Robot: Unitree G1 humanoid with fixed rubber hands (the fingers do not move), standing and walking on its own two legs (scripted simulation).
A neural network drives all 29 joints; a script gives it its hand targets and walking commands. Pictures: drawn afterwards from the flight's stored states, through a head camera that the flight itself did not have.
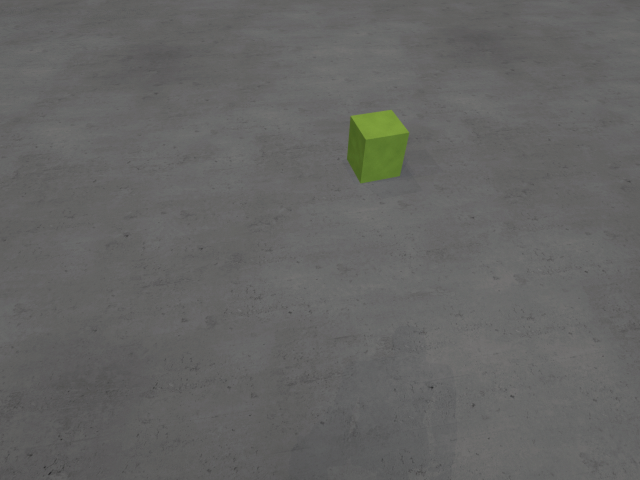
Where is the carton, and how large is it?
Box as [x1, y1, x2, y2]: [347, 110, 408, 183]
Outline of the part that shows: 391,110 353,115 350,117 347,159 360,183 399,175 408,136 408,131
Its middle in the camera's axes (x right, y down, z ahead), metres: +0.27 -0.47 +1.89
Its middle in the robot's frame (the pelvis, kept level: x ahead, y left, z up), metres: +1.65 -0.24 -0.65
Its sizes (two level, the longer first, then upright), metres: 0.210 0.200 0.250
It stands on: the floor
